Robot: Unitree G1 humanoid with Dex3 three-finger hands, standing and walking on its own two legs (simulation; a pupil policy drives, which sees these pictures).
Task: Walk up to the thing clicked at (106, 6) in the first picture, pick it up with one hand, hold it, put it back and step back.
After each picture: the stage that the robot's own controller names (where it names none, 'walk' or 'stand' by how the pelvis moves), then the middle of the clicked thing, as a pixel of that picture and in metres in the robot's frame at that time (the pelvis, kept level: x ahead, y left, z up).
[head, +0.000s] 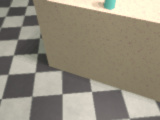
stand; out of the picture +0.96 -0.14 +0.10
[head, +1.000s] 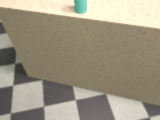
walk; out of the picture +0.85 +0.07 +0.12
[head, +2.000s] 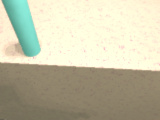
stand; (23, 26) +0.50 +0.24 +0.13
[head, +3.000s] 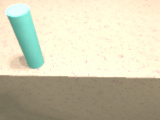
stand; (28, 40) +0.49 +0.22 +0.10
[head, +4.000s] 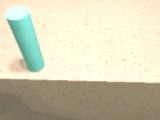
stand; (28, 44) +0.47 +0.22 +0.10
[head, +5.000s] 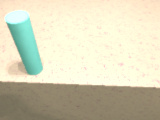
stand; (27, 47) +0.46 +0.22 +0.09
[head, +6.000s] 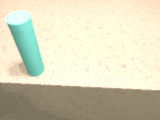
stand; (28, 48) +0.45 +0.22 +0.09
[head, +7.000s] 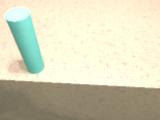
rise first; (28, 45) +0.46 +0.22 +0.10
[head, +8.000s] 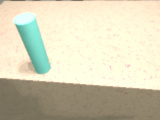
rise first; (35, 47) +0.47 +0.24 +0.10
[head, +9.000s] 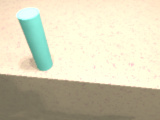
go down; (37, 43) +0.48 +0.22 +0.10
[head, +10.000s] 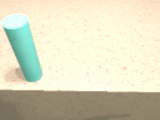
go down; (26, 53) +0.44 +0.21 +0.11
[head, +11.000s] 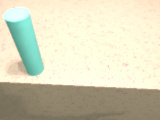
close in; (27, 46) +0.45 +0.21 +0.11
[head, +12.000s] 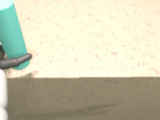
close; (11, 38) +0.46 +0.23 +0.13
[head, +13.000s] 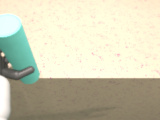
lift; (20, 56) +0.39 +0.20 +0.13
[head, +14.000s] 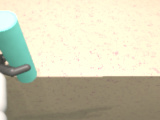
lift; (17, 53) +0.40 +0.21 +0.13
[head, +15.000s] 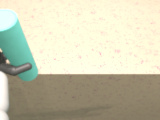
lift; (18, 52) +0.40 +0.21 +0.13
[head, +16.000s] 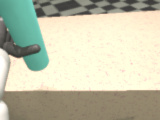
lift; (25, 31) +0.33 +0.15 +0.31
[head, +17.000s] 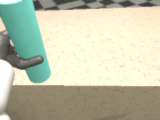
hold; (29, 44) +0.32 +0.16 +0.26
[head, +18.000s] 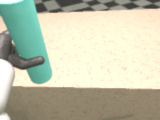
hold; (30, 44) +0.32 +0.15 +0.27
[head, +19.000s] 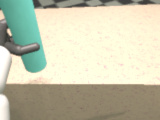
crouch; (25, 32) +0.36 +0.17 +0.27
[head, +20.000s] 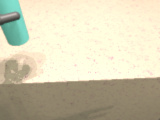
lower; (5, 3) +0.47 +0.20 +0.28
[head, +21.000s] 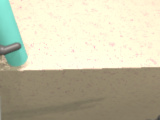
lower; (6, 31) +0.46 +0.22 +0.14
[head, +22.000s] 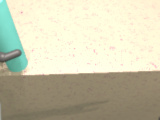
lower; (6, 38) +0.44 +0.22 +0.14
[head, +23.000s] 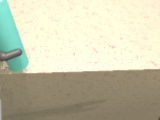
lower; (7, 37) +0.44 +0.22 +0.14
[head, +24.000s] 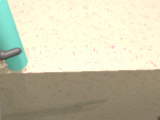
lower; (6, 36) +0.45 +0.22 +0.14
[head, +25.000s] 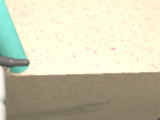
open; (6, 39) +0.44 +0.23 +0.14
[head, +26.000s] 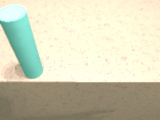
sink last; (25, 47) +0.42 +0.20 +0.12
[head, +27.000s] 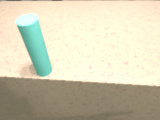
stand; (36, 49) +0.46 +0.22 +0.10
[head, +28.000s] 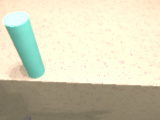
stand; (28, 49) +0.44 +0.22 +0.10
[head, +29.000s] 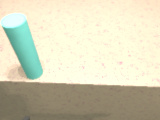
stand; (25, 51) +0.43 +0.23 +0.10
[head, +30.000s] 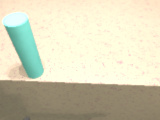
stand; (27, 50) +0.44 +0.23 +0.10
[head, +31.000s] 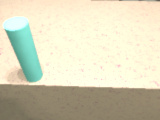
walk; (26, 53) +0.43 +0.22 +0.10
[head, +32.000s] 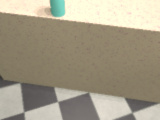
walk; out of the picture +0.74 +0.15 +0.11
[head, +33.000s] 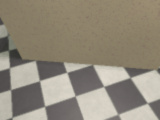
stand; out of the picture +1.11 +0.20 +0.12
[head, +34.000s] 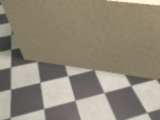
stand; out of the picture +1.11 +0.13 +0.11
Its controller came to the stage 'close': yes
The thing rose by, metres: 0.19
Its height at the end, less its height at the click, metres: +0.00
